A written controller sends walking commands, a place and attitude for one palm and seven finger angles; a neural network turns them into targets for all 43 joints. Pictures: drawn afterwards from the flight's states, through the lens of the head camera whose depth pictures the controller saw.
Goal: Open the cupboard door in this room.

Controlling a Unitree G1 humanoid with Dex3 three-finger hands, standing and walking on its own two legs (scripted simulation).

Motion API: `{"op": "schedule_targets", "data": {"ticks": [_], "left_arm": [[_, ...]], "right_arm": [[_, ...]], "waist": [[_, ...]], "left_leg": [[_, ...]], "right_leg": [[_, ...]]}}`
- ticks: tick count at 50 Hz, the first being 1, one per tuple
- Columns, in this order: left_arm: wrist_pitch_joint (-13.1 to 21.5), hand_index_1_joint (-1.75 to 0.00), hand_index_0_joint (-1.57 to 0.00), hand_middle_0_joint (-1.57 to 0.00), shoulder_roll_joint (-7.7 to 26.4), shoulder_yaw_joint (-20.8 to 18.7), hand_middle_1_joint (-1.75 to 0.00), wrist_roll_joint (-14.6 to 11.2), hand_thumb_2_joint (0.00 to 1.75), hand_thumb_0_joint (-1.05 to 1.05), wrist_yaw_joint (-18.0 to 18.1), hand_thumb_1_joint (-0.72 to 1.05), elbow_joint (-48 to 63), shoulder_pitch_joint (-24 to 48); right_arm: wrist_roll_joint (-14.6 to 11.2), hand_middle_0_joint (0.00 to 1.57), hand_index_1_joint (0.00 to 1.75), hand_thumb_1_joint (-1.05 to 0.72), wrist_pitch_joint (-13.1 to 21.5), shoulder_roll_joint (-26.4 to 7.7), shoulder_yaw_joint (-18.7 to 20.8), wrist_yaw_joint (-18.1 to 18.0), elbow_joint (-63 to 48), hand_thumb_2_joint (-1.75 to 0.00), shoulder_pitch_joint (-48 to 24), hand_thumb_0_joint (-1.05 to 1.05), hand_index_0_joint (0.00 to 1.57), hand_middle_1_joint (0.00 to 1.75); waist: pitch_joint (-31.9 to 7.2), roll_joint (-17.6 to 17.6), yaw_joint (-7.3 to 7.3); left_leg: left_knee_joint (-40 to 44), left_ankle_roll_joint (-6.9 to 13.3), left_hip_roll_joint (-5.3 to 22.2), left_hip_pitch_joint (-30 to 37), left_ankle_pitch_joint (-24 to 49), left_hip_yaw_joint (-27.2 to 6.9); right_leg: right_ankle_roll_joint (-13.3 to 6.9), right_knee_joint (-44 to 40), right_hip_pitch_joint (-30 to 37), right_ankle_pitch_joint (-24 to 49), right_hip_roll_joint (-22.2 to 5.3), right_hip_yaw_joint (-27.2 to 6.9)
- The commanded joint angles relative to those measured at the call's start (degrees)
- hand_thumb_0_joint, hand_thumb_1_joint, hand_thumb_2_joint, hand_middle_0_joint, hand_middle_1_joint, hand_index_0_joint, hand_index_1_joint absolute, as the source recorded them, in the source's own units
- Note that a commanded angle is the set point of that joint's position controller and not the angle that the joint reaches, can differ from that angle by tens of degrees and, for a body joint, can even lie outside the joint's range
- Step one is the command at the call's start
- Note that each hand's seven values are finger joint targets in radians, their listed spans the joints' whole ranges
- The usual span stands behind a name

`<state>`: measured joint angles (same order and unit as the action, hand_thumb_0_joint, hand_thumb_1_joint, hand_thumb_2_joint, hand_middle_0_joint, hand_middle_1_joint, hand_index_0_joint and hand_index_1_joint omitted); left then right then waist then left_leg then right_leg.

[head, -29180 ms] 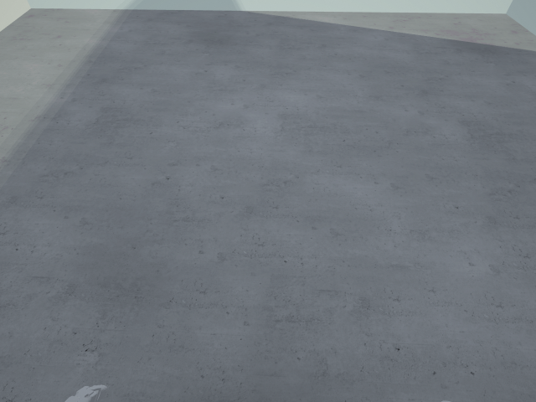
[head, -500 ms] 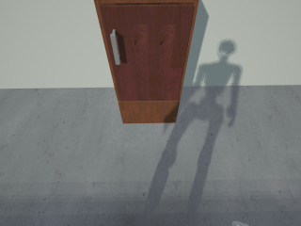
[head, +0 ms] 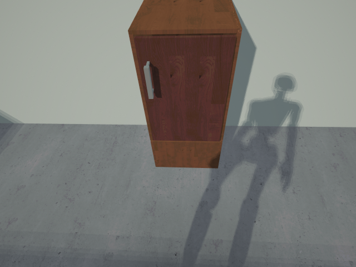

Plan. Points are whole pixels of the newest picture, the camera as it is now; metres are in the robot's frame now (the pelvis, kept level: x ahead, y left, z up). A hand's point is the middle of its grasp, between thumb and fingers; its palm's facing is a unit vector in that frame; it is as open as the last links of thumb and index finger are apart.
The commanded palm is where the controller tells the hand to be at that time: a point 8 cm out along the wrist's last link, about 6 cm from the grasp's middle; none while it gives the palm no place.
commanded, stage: take the last steps up to it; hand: left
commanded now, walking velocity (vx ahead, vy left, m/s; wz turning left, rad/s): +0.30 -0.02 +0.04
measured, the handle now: (149, 80) +0.82 +0.20 -0.04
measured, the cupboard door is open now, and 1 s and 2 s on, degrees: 0 0 0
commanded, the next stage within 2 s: come to a stop and stand still in 0.62 s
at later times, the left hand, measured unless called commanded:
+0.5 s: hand out of the picture +0.11 +0.22 -0.18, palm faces +0.06 -0.99 -0.15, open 7.4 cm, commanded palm none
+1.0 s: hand (135, 191) +0.37 +0.18 -0.16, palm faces +0.05 -0.97 -0.24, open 7.2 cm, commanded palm none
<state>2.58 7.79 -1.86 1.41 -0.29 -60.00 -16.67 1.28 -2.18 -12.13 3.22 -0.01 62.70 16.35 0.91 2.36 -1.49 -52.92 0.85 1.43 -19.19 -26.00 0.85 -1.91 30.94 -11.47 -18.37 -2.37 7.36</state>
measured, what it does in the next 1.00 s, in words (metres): walks ahead: left foot, then right foot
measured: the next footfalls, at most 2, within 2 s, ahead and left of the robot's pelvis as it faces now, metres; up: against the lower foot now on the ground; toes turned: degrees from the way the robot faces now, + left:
left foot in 0.36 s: +0.22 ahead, +0.16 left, +0.00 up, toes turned +10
right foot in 0.78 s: +0.36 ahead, -0.11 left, +0.00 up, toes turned -9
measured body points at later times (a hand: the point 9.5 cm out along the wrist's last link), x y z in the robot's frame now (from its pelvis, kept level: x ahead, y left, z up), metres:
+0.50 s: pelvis +0.15 +0.05 +0.00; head +0.18 +0.06 +0.45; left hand +0.11 +0.27 -0.17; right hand +0.23 -0.18 -0.14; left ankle +0.18 +0.15 -0.74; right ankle +0.08 -0.07 -0.65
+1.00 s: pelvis +0.28 +0.01 +0.00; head +0.33 -0.02 +0.45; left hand +0.37 +0.23 -0.14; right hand +0.29 -0.23 -0.17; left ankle +0.23 +0.14 -0.68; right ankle +0.32 -0.10 -0.74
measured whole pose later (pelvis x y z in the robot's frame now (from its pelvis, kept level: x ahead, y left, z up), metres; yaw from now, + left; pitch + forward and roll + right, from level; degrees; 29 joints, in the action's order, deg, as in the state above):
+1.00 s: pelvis +0.28 +0.01 +0.00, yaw +1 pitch +0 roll +2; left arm 0.7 7.6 -2.4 1.3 1.7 -57.9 -5.9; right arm 0.2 -2.6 -10.5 3.1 -1.5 62.3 12.5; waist 6.3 1.6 -0.3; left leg -52.7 -2.5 0.6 -20.8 -29.8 2.2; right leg -1.5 29.8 -18.0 -11.9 -5.5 8.4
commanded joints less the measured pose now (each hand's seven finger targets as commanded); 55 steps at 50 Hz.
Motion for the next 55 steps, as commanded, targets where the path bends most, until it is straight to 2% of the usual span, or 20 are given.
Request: {"op": "schedule_targets", "data": {"ticks": [1, 3, 12, 14, 16, 17, 18, 19, 22, 25, 30, 35, 37, 38, 39, 40, 42, 46, 50, 55], "left_arm": [[1.07, -0.30, -0.20, -0.20, 8.17, -1.69, -0.30, -0.27, 0.90, 0.00, 1.38, 0.90, 0.13, -4.98], [1.65, -0.30, -0.20, -0.20, 7.10, -1.19, -0.30, -0.24, 0.90, 0.00, 1.29, 0.90, -0.73, -6.13], [1.91, -0.30, -0.20, -0.20, 7.97, -1.64, -0.30, 0.10, 0.90, 0.00, 1.52, 0.90, -4.65, -10.23], [1.47, -0.30, -0.20, -0.20, 8.04, -1.80, -0.30, 0.00, 0.90, 0.00, 1.54, 0.90, -4.92, -9.64], [1.19, -0.30, -0.20, -0.20, 7.36, -1.72, -0.30, -0.33, 0.90, 0.00, 1.46, 0.90, -4.75, -8.31], [1.15, -0.30, -0.20, -0.20, 5.40, -1.43, -0.30, -0.60, 0.90, 0.00, 1.13, 0.90, -3.98, -9.54], [1.22, -0.30, -0.20, -0.20, 2.55, -0.94, -0.30, -1.05, 0.90, 0.00, 0.63, 0.90, -2.69, -10.49], [1.13, -0.30, -0.20, -0.20, 3.85, -0.96, -0.30, -0.58, 0.90, 0.00, 0.91, 0.90, -1.38, -7.99], [0.42, -0.30, -0.20, -0.20, 3.54, -1.39, -0.30, 0.05, 0.90, 0.00, 0.01, 0.90, -1.05, -1.37], [-1.00, -0.30, -0.20, -0.20, 1.69, -1.37, -0.30, 0.14, 0.90, 0.00, -0.22, 0.90, -1.00, -4.27], [-1.93, -0.30, -0.20, -0.20, 2.81, -1.49, -0.30, -0.05, 0.90, 0.00, -0.66, 0.90, 2.30, 0.75], [-1.68, -0.30, -0.20, -0.20, 4.24, -1.62, -0.30, 0.09, 0.90, 0.00, -0.81, 0.90, 3.78, 4.34], [-0.90, -0.30, -0.20, -0.20, 5.28, -1.65, -0.30, 0.05, 0.90, 0.00, -0.49, 0.90, 2.30, 0.19], [-0.13, -0.30, -0.20, -0.20, 7.81, -1.84, -0.30, 0.00, 0.90, 0.00, 0.07, 0.90, 0.83, -3.57], [0.46, -0.30, -0.20, -0.20, 11.85, -2.17, -0.30, 0.09, 0.90, 0.00, 0.94, 0.90, -0.06, -5.17], [0.57, -0.30, -0.20, -0.20, 13.77, -2.10, -0.30, -0.73, 0.90, 0.00, 1.05, 0.90, -0.06, -5.65], [0.13, -0.30, -0.20, -0.20, 12.85, -2.02, -0.30, -0.56, 0.90, 0.00, 2.10, 0.90, 0.88, 0.31], [-1.66, -0.30, -0.20, -0.20, 13.05, -2.78, -0.30, -0.15, 0.90, 0.00, 3.14, 0.90, 2.07, 3.43], [-2.56, -0.30, -0.20, -0.20, 12.67, -3.44, -0.30, 0.14, 0.90, 0.00, 3.12, 0.90, 4.03, 5.28], [-3.08, -0.30, -0.20, -0.20, 13.52, -3.70, -0.30, 0.56, 0.90, 0.00, 2.83, 0.90, 5.31, 7.11]], "right_arm": [[0.33, 0.20, 0.30, -0.90, 2.77, -1.99, 1.23, 1.19, -5.29, -0.90, -4.50, 0.00, 0.20, 0.30], [0.32, 0.20, 0.30, -0.90, 2.61, -0.86, 1.10, 1.28, -4.61, -0.90, -3.35, 0.00, 0.20, 0.30], [-0.17, 0.20, 0.30, -0.90, 4.13, 1.35, 0.32, 1.83, -7.11, -0.90, -10.36, 0.00, 0.20, 0.30], [-0.07, 0.20, 0.30, -0.90, 4.61, 1.04, 0.46, 1.58, -6.44, -0.90, -8.32, 0.00, 0.20, 0.30], [0.31, 0.20, 0.30, -0.90, 5.46, -1.13, 1.11, 0.77, -3.30, -0.90, 1.64, 0.00, 0.20, 0.30], [0.80, 0.20, 0.30, -0.90, 6.01, -6.16, 2.11, 0.03, -1.10, -0.90, 10.21, 0.00, 0.20, 0.30], [0.78, 0.20, 0.30, -0.90, 5.95, -11.86, 3.48, -0.70, 0.45, -0.90, 16.26, 0.00, 0.20, 0.30], [0.27, 0.20, 0.30, -0.90, 5.29, -12.16, 3.30, -0.95, 0.68, -0.90, 15.04, 0.00, 0.20, 0.30], [0.41, 0.20, 0.30, -0.90, 5.79, -4.61, 1.65, -1.14, -2.24, -0.90, 4.60, 0.00, 0.20, 0.30], [0.30, 0.20, 0.30, -0.90, 6.55, -2.51, 0.99, -1.32, -3.31, -0.90, 1.73, 0.00, 0.20, 0.30], [0.30, 0.20, 0.30, -0.90, 6.18, -3.82, 1.31, -1.01, -3.74, -0.90, 0.83, 0.00, 0.20, 0.30], [0.58, 0.20, 0.30, -0.90, 5.16, -5.03, 2.02, -0.97, -3.10, -0.90, 1.06, 0.00, 0.20, 0.30], [0.45, 0.20, 0.30, -0.90, 4.74, -4.14, 1.41, -1.01, -2.38, -0.90, 0.98, 0.00, 0.20, 0.30], [-0.01, 0.20, 0.30, -0.90, 4.82, -2.28, 0.79, -0.95, -1.93, -0.90, 1.85, 0.00, 0.20, 0.30], [-0.53, 0.20, 0.30, -0.90, 4.84, 1.33, -0.07, -0.76, -1.90, -0.90, 4.77, 0.00, 0.20, 0.30], [-1.05, 0.20, 0.30, -0.90, 3.76, 0.26, -0.09, -1.21, -2.02, -0.90, 5.42, 0.00, 0.20, 0.30], [-1.41, 0.20, 0.30, -0.90, 2.34, -0.13, -0.03, -1.69, -1.18, -0.90, 5.11, 0.00, 0.20, 0.30], [-1.42, 0.20, 0.30, -0.90, 0.84, -0.45, 0.27, -1.61, -1.61, -0.90, 1.58, 0.00, 0.20, 0.30], [-0.87, 0.20, 0.30, -0.90, -0.45, -0.93, 0.89, -0.98, -3.71, -0.90, -0.55, 0.00, 0.20, 0.30], [-0.93, 0.20, 0.30, -0.90, 0.27, -1.03, 0.73, -0.69, -5.42, -0.90, -0.92, 0.00, 0.20, 0.30]], "waist": [[6.20, -7.27, 0.27], [5.71, -8.61, 0.68], [6.89, -10.97, -0.91], [6.18, -10.59, 0.37], [1.53, -5.61, 4.99], [-5.21, 3.64, 7.93], [-9.26, 15.35, 8.56], [-9.28, 11.54, 8.14], [3.14, 3.28, 4.63], [2.17, 2.16, 1.41], [3.58, 4.12, 1.08], [4.51, 4.01, 1.49], [2.46, 1.30, -0.79], [-0.25, -4.07, -2.39], [-4.02, -13.85, -1.50], [-5.95, -15.71, -1.28], [-5.22, -16.41, 0.04], [-6.04, -9.29, -0.62], [-5.13, -12.33, -0.18], [-6.08, -15.10, 1.02]], "left_leg": [[-9.10, -1.07, 4.62, -15.52, 8.60, -0.48], [-6.77, -2.01, 4.46, -14.44, 11.56, 1.09], [12.42, -1.07, 3.95, -10.27, 11.72, 5.41], [16.94, -0.38, 2.69, -4.14, 12.09, 6.82], [24.00, 0.41, 0.96, 12.45, 15.11, 7.20], [27.75, 3.41, 9.49, 24.72, 15.28, -3.92], [33.99, 8.84, 23.15, 32.67, 19.49, -23.67], [37.41, 11.56, 25.74, 29.09, 12.55, -25.80], [41.63, 9.87, 21.09, 11.17, 9.94, -15.94], [41.57, 8.33, 17.36, 7.50, 18.93, -5.00], [41.95, 8.49, 15.45, 7.05, 21.94, 0.23], [37.38, 6.87, 15.23, 5.89, 19.08, 0.18], [29.55, 3.81, 11.59, 4.89, 20.82, 2.36], [22.28, 1.02, 7.95, 2.50, 18.98, 5.15], [14.25, -1.59, 2.78, -3.52, 6.32, 7.72], [8.16, -2.67, 1.03, -0.62, -8.56, 5.08], [2.00, -2.67, 2.30, -0.40, -9.40, 0.23], [-0.77, -3.20, 0.53, -3.18, -5.56, -0.47], [-2.87, -3.71, -0.30, -3.44, -1.29, -0.57], [10.13, -3.42, 0.02, 1.12, 2.41, 1.16]], "right_leg": [[-4.89, -22.65, 3.45, -6.14, -15.42, -15.80], [-4.28, -22.41, 3.10, 1.66, -13.35, -10.92], [-6.18, -18.85, 6.90, 14.13, -14.05, -6.93], [-5.32, -15.70, 5.85, 15.08, -13.47, -5.88], [-3.31, -1.83, 0.22, 19.88, -9.80, -2.55], [-0.59, 12.66, -6.82, 13.30, -5.15, 0.53], [1.50, 28.76, -19.30, -13.44, 1.43, 1.29], [0.32, 36.72, -21.94, -16.07, 0.20, -4.16], [1.00, 39.74, -23.69, -4.69, -5.38, -6.84], [2.29, 31.78, -18.98, -1.21, -5.95, -5.76], [3.19, 17.30, -16.70, 4.09, -5.65, -3.76], [3.14, 6.62, -8.91, 5.33, -3.10, -0.63], [2.72, -1.89, -0.11, 10.20, -1.24, 0.91], [1.99, -5.02, 6.91, 19.65, -4.97, -3.71], [-1.73, -6.64, 13.86, 36.10, -15.79, -15.57], [-6.60, -9.64, 11.05, 49.02, -21.29, -18.16], [-9.76, -8.17, 7.72, 58.13, -21.24, -17.23], [-9.49, -6.25, 9.23, 56.77, -19.77, -11.82], [-8.70, -8.20, 3.81, 47.73, -18.23, -10.15], [-7.24, -7.47, 1.86, 34.83, -15.86, -9.10]]}}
